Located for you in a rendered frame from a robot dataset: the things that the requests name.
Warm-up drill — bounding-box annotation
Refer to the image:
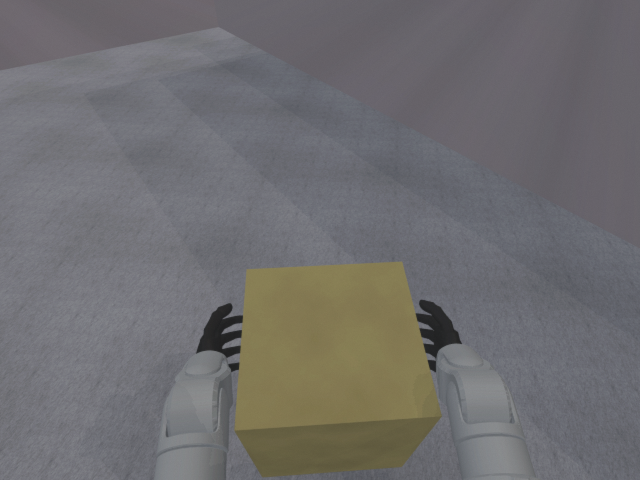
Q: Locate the left robot hand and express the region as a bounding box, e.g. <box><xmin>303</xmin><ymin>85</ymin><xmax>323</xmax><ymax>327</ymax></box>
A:
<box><xmin>196</xmin><ymin>303</ymin><xmax>243</xmax><ymax>372</ymax></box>

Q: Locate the robot left forearm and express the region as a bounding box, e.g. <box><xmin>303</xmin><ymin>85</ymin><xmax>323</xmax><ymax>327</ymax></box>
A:
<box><xmin>154</xmin><ymin>350</ymin><xmax>233</xmax><ymax>480</ymax></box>

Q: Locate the carton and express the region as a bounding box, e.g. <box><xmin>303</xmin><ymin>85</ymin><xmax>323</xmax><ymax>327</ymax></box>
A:
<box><xmin>234</xmin><ymin>262</ymin><xmax>442</xmax><ymax>477</ymax></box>

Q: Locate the robot right forearm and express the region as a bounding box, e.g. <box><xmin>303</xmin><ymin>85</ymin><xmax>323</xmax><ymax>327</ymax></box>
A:
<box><xmin>436</xmin><ymin>344</ymin><xmax>541</xmax><ymax>480</ymax></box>

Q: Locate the right robot hand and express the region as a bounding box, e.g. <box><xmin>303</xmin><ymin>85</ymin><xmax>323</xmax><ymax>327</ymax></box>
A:
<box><xmin>416</xmin><ymin>300</ymin><xmax>462</xmax><ymax>372</ymax></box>

